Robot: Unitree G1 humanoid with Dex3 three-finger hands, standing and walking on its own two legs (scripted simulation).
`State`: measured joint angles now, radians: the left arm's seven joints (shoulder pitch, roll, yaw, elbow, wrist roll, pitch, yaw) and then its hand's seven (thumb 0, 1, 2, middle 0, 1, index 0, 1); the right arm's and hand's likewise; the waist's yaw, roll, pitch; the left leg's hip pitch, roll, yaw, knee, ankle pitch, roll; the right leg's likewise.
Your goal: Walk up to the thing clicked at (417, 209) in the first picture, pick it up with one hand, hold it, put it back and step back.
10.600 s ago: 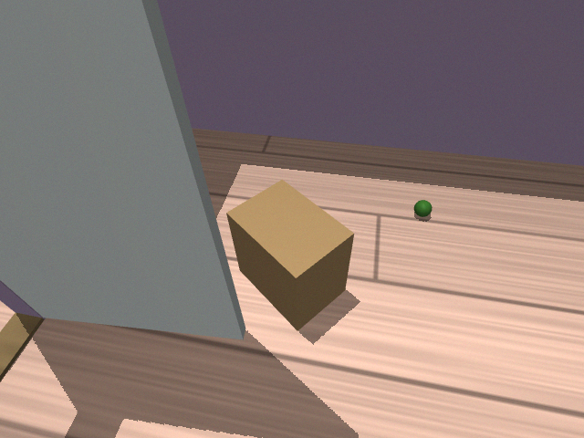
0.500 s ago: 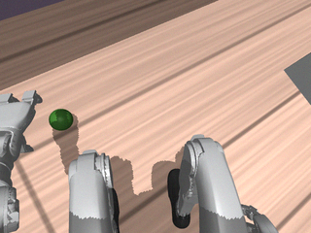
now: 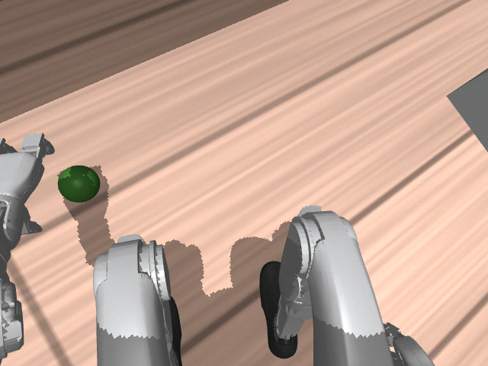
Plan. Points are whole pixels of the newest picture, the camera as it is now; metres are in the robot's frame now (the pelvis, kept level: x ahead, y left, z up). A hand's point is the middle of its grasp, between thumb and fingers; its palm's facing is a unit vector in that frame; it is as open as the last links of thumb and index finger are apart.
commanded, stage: rise first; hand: left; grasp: from above
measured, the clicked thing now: (79, 183) +0.46 +0.28 -0.30
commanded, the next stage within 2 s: approach in 0.38 s
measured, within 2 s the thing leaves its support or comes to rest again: neither
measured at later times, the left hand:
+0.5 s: hand (33, 193) +0.42 +0.32 -0.19, palm faces -0.46 -0.08 -0.89, open 14.2 cm
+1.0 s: hand (76, 157) +0.48 +0.25 -0.20, palm faces -0.42 -0.06 -0.91, open 13.9 cm
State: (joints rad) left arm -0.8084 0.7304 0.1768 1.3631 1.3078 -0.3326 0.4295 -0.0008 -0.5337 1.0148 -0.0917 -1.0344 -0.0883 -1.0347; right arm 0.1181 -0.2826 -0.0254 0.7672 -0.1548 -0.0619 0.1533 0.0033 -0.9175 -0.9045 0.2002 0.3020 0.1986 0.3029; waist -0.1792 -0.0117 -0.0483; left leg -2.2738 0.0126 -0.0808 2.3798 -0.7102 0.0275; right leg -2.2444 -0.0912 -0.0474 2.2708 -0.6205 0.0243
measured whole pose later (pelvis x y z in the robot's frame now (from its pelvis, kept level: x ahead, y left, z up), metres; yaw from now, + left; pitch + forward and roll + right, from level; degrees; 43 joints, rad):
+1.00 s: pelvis +0.00 +0.00 -0.02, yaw -2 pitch +35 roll -8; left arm -1.00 0.72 0.17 1.54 1.33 -0.19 0.51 0.00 -0.51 1.02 -0.08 -1.06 -0.09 -1.05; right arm 0.16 -0.30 0.04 0.75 -0.17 -0.11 0.18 0.00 -0.91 -0.89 0.20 0.30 0.20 0.30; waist -0.31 0.02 -0.01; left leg -2.33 0.02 -0.10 2.44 -0.72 0.03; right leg -2.30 -0.07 -0.06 2.31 -0.62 0.03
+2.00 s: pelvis +0.00 +0.01 -0.04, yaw -6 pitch +28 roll -12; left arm -0.93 0.92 0.19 1.68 1.34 -0.38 0.57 0.00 -0.55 1.00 -0.07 -0.98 -0.06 -0.99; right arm 0.14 -0.31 0.18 0.75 -0.27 -0.17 0.30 0.00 -0.91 -0.90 0.20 0.30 0.20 0.30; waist -0.33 -0.08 0.14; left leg -2.34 0.02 -0.18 2.57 -0.75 0.03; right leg -2.27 -0.05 -0.12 2.38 -0.60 0.05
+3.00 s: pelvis +0.00 +0.01 -0.05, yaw -8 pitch +26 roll -15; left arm -1.00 0.93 0.15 1.78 1.36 -0.24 0.74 0.00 -0.40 0.99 -0.09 -1.12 -0.12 -1.09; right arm 0.05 -0.36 0.22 0.72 -0.30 -0.30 0.35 0.00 -0.90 -0.90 0.20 0.30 0.20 0.30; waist -0.37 -0.12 0.15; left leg -2.34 0.02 -0.22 2.59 -0.74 0.04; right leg -2.25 -0.04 -0.15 2.36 -0.58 0.06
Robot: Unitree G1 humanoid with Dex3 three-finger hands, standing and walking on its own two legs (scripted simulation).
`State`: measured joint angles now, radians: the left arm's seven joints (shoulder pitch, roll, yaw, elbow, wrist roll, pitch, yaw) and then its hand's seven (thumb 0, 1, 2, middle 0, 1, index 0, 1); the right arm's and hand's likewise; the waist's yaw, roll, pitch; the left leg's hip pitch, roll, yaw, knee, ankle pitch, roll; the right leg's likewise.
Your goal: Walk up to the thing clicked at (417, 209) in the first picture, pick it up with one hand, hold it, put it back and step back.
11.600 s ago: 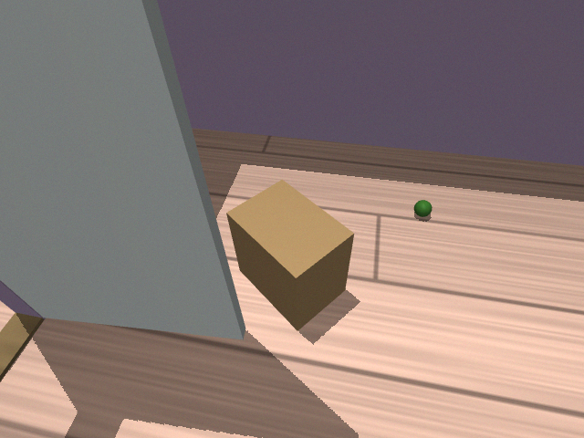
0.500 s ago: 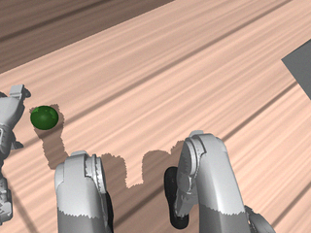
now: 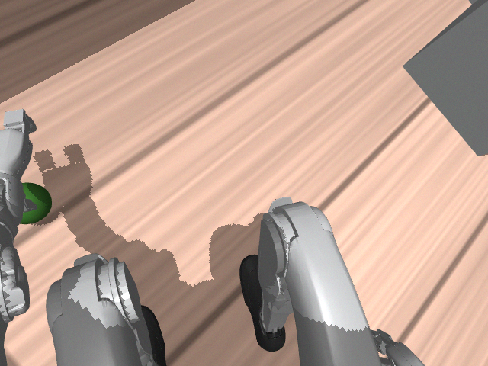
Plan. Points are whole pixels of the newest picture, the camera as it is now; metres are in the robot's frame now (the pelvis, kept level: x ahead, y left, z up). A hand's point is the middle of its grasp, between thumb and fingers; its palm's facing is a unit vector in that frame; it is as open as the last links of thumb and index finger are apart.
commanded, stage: rest palm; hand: left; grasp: from above
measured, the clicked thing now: (27, 203) +0.44 +0.29 -0.29
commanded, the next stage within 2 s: close in 1.52 s
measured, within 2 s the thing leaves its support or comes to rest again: neither
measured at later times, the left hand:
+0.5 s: hand (29, 209) +0.42 +0.27 -0.25, palm faces -0.42 -0.09 -0.90, open 14.3 cm
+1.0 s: hand (27, 209) +0.43 +0.28 -0.26, palm faces -0.51 -0.15 -0.85, open 14.4 cm
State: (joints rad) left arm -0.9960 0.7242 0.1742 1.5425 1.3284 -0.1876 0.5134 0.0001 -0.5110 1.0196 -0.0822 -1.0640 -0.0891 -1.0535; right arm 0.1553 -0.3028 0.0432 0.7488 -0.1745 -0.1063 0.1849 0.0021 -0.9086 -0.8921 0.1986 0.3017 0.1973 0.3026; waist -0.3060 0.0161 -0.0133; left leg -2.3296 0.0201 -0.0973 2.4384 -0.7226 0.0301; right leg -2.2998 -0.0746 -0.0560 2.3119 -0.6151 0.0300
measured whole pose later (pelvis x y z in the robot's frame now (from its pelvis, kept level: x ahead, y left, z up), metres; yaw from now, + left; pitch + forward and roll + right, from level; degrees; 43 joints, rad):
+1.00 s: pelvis +0.00 +0.01 -0.03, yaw -4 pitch +28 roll -12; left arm -0.93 0.92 0.19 1.68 1.34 -0.38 0.57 0.00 -0.55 1.00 -0.07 -0.98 -0.06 -0.99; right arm 0.14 -0.31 0.18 0.75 -0.27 -0.17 0.30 0.00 -0.91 -0.90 0.20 0.30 0.20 0.30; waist -0.33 -0.08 0.14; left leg -2.34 0.02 -0.18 2.57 -0.75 0.03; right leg -2.27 -0.05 -0.12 2.38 -0.60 0.05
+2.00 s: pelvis -0.01 +0.01 -0.03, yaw -6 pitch +26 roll -15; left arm -1.00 0.93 0.15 1.78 1.36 -0.24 0.74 0.00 -0.40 0.99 -0.09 -1.12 -0.12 -1.09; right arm 0.05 -0.36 0.22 0.72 -0.30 -0.30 0.35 0.00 -0.90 -0.90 0.20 0.30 0.20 0.30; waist -0.37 -0.12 0.15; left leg -2.34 0.02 -0.22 2.59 -0.74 0.04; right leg -2.25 -0.04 -0.15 2.36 -0.58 0.06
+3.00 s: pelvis -0.01 +0.01 -0.03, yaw -6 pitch +26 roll -14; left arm -1.00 0.98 0.16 1.77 1.30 -0.28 0.65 -0.02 -0.09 0.78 -0.32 -1.16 -0.41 -1.06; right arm 0.08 -0.37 0.25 0.70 -0.28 -0.29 0.34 0.00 -0.91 -0.90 0.20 0.30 0.19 0.30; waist -0.38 -0.12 0.19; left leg -2.33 0.02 -0.22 2.58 -0.74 0.03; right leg -2.24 -0.03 -0.15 2.35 -0.58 0.06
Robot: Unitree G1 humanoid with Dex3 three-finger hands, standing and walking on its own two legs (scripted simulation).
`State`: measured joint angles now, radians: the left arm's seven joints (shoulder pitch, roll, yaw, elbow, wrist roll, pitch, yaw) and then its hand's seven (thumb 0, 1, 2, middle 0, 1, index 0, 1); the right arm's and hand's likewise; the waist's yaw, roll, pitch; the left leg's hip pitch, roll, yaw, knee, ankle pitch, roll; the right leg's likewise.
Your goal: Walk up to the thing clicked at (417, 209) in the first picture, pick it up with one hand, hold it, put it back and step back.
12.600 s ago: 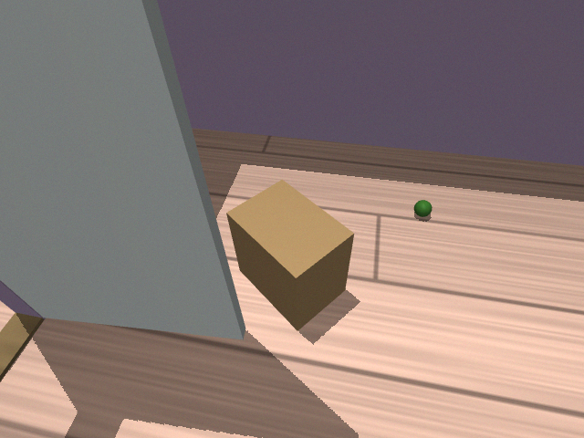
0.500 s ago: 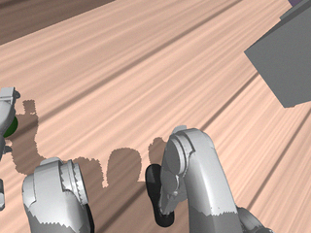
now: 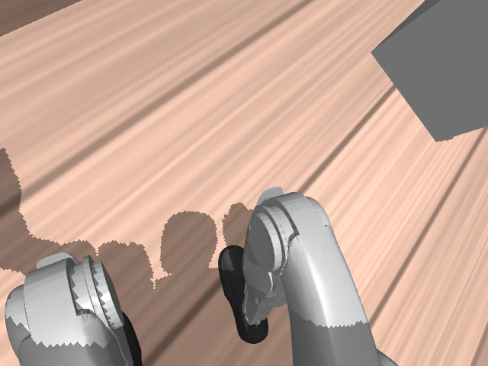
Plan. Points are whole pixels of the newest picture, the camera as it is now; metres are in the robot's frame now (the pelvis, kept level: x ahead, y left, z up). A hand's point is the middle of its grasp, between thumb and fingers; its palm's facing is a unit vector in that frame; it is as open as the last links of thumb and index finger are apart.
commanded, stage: rest palm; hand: left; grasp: from above
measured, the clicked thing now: out of the picture +0.42 +0.32 -0.26
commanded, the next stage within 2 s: close in 0.52 s
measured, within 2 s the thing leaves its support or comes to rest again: neither
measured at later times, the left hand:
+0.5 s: hand out of the picture +0.42 +0.31 -0.25, palm faces -0.47 -0.18 -0.86, open 14.3 cm
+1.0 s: hand out of the picture +0.43 +0.29 -0.25, palm faces -0.41 -0.13 -0.90, open 13.2 cm
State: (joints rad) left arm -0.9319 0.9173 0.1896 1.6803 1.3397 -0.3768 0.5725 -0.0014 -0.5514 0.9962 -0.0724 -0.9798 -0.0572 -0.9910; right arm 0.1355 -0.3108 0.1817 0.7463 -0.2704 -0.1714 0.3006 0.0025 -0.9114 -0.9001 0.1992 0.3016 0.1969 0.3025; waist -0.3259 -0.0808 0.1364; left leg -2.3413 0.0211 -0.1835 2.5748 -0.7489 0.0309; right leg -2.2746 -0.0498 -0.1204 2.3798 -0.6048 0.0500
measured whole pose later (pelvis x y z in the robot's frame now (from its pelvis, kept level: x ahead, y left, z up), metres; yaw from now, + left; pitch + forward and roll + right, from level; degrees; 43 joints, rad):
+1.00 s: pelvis -0.01 +0.00 +0.00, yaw -2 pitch +26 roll -15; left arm -1.00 0.93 0.15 1.78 1.36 -0.24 0.74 0.00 -0.40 0.99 -0.09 -1.12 -0.12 -1.09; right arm 0.05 -0.36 0.22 0.72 -0.30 -0.30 0.35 0.00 -0.90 -0.90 0.20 0.30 0.20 0.30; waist -0.37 -0.12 0.15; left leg -2.34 0.02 -0.22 2.59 -0.74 0.04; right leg -2.25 -0.04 -0.15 2.36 -0.58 0.06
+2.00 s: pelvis -0.01 +0.00 +0.00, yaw -2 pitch +26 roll -14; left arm -1.00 0.98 0.16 1.77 1.30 -0.28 0.65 -0.02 -0.09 0.78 -0.32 -1.16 -0.41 -1.06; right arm 0.08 -0.37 0.25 0.70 -0.28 -0.29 0.34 0.00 -0.91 -0.90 0.20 0.30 0.19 0.30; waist -0.38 -0.12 0.19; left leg -2.33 0.02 -0.22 2.58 -0.74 0.03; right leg -2.24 -0.03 -0.15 2.35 -0.58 0.06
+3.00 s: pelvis +0.00 +0.00 +0.02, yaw +2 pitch +33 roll -11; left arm -0.85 0.77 0.14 1.42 1.24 -0.21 0.45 -0.06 -0.01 0.66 -0.44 -1.02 -0.71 -0.96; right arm 0.14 -0.33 0.07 0.73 -0.18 -0.19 0.34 0.00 -0.92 -0.90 0.20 0.30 0.20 0.30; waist -0.26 -0.01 -0.01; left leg -2.34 0.00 -0.15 2.49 -0.73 0.03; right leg -2.28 -0.06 -0.09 2.32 -0.62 0.04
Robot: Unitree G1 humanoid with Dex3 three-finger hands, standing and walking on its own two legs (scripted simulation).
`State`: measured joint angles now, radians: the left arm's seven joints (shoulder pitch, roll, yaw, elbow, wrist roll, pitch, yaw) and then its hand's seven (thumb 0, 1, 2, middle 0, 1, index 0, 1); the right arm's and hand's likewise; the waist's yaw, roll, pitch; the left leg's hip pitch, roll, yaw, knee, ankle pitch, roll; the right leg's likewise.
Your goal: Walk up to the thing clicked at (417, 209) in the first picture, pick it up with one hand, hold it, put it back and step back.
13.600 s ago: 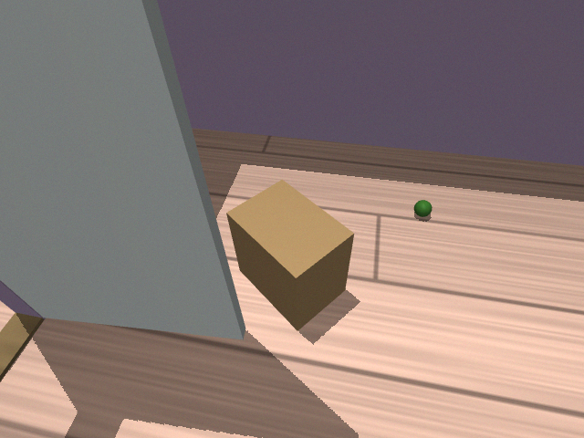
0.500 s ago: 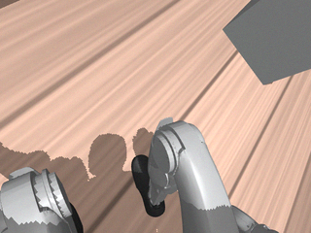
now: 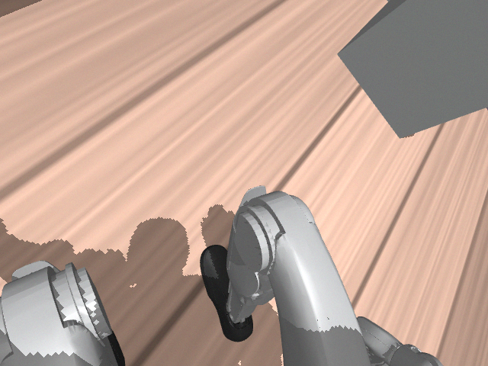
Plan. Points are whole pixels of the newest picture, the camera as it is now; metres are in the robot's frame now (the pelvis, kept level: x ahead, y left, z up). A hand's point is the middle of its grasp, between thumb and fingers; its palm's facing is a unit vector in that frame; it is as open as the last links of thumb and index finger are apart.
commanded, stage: close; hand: left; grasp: from above
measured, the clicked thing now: out of the picture +0.42 +0.32 -0.26
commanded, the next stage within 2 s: settle in 1.30 s
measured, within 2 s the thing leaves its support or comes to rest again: leaves its support in 1.70 s
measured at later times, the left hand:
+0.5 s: hand out of the picture +0.41 +0.31 -0.25, palm faces -0.46 -0.15 -0.87, open 12.0 cm
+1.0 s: hand out of the picture +0.42 +0.31 -0.25, palm faces -0.45 -0.19 -0.87, open 10.6 cm
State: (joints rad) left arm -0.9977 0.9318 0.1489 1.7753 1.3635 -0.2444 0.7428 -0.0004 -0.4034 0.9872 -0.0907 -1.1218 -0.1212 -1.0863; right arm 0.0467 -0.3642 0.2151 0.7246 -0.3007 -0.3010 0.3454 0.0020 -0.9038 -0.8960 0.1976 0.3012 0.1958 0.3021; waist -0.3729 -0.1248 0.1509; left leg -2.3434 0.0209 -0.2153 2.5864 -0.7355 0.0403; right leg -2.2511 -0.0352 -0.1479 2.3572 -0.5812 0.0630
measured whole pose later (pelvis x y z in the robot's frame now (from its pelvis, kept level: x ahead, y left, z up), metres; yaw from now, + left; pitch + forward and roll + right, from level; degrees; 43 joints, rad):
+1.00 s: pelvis +0.00 +0.00 +0.00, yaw +0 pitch +26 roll -14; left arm -1.00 0.98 0.16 1.77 1.30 -0.28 0.65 -0.02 -0.09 0.78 -0.32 -1.16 -0.41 -1.06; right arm 0.08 -0.37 0.25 0.70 -0.28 -0.29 0.34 0.00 -0.91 -0.90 0.20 0.30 0.19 0.30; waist -0.38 -0.12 0.19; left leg -2.33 0.02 -0.22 2.58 -0.74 0.03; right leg -2.24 -0.03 -0.15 2.35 -0.58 0.06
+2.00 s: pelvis +0.01 +0.00 +0.02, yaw +4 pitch +33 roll -11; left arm -0.85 0.77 0.14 1.42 1.24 -0.21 0.45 -0.06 -0.01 0.66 -0.44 -1.02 -0.71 -0.96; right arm 0.14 -0.33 0.07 0.73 -0.18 -0.19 0.34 0.00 -0.92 -0.90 0.20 0.30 0.20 0.30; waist -0.26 -0.01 -0.01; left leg -2.34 0.00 -0.15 2.49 -0.73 0.03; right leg -2.28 -0.06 -0.09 2.32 -0.62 0.04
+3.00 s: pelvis +0.00 -0.01 +0.15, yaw +9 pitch +34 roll -6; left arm -0.57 0.59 0.01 0.86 1.07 -0.13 0.14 -0.04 -0.02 0.68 -0.51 -0.88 -0.76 -0.90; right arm 0.15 -0.29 -0.06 0.66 -0.01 -0.01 0.09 0.01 -0.92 -0.90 0.20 0.30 0.20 0.30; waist -0.12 0.05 -0.17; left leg -1.98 0.01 -0.06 2.05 -0.67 0.03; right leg -1.95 -0.07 -0.04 1.95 -0.58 0.04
